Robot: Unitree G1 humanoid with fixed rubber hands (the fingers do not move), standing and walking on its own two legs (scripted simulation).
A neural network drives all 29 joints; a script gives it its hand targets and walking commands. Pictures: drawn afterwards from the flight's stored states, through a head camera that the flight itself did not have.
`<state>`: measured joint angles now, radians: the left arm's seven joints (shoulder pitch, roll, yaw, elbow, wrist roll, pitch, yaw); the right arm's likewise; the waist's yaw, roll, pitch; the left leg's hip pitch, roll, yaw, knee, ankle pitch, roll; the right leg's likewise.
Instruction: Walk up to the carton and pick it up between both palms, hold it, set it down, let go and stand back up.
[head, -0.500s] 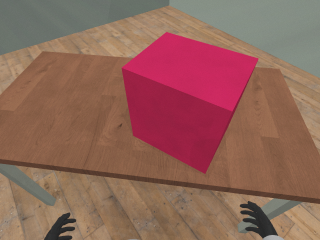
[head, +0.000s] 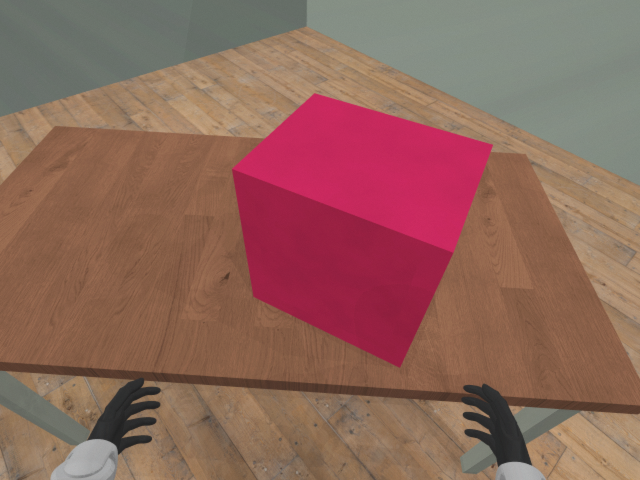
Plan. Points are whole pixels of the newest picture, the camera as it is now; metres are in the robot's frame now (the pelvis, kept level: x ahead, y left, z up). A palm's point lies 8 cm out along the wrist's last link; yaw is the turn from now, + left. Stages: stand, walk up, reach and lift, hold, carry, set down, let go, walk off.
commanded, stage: reach and lift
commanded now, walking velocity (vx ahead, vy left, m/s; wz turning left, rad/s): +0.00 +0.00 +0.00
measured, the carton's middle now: (357, 230) +0.46 -0.01 +0.03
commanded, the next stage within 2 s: none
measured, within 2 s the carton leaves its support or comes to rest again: neither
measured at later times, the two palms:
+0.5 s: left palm (84, 423) +0.17 +0.31 -0.03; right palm (493, 451) +0.18 -0.18 -0.03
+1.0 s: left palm (39, 440) +0.15 +0.34 +0.00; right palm out of the picture +0.14 -0.14 -0.01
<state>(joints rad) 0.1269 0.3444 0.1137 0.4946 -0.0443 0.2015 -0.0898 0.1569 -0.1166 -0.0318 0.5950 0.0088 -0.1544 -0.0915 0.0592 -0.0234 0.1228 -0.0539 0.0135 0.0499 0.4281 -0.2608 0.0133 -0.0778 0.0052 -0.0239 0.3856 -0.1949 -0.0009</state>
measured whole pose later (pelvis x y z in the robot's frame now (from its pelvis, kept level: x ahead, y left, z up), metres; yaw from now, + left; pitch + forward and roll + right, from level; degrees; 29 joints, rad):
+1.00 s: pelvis +0.00 +0.02 -0.01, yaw +0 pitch -10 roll -3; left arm 0.33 0.63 0.04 0.23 -0.33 -0.10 -0.27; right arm 0.50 0.04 0.08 0.09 0.14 -0.16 -0.35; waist 0.08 -0.01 0.17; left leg -0.07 0.02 0.05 0.57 -0.34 0.05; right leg -0.05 0.01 -0.02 0.44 -0.23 0.02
